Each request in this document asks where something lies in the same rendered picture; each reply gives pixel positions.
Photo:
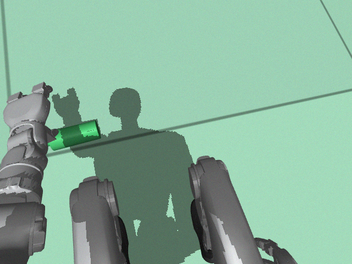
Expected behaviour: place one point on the left robot arm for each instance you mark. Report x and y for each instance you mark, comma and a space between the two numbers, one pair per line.
22, 216

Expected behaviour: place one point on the left robot foot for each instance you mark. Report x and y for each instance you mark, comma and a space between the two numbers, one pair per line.
125, 242

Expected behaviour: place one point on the left robot hand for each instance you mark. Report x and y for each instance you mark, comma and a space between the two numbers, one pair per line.
33, 107

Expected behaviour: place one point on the bottle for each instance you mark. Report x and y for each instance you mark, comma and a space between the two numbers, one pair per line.
76, 134

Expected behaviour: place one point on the right robot hand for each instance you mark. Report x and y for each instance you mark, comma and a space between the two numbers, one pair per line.
280, 256

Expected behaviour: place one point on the right robot foot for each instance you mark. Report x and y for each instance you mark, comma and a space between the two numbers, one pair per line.
206, 254

